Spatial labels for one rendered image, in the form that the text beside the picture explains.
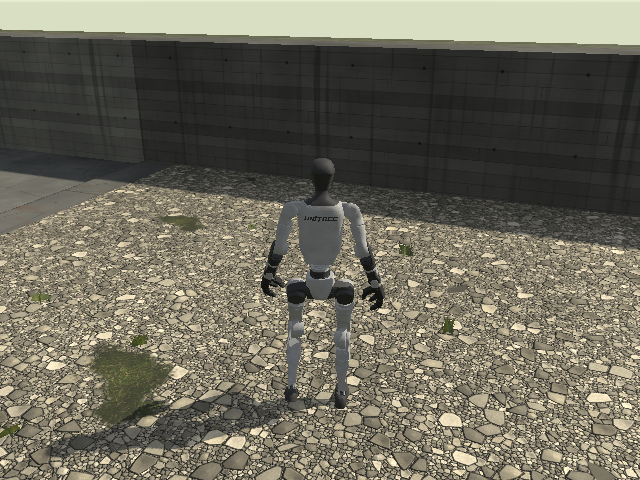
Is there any robot right forearm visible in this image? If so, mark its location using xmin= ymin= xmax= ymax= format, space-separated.
xmin=360 ymin=242 xmax=382 ymax=288

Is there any robot torso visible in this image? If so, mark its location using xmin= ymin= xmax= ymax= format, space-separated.
xmin=298 ymin=196 xmax=344 ymax=300

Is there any left robot hand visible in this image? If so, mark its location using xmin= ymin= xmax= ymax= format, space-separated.
xmin=261 ymin=276 xmax=284 ymax=297

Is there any right robot hand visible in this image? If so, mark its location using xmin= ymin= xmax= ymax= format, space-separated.
xmin=362 ymin=284 xmax=385 ymax=311

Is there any left robot upper arm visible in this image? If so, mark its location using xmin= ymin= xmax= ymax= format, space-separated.
xmin=273 ymin=201 xmax=301 ymax=256

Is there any robot left thigh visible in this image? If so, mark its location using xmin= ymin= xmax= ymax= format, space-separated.
xmin=286 ymin=278 xmax=307 ymax=338

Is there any right robot upper arm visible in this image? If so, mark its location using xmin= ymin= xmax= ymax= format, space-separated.
xmin=342 ymin=202 xmax=370 ymax=258

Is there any robot left forearm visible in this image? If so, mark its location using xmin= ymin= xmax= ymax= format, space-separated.
xmin=263 ymin=240 xmax=283 ymax=280

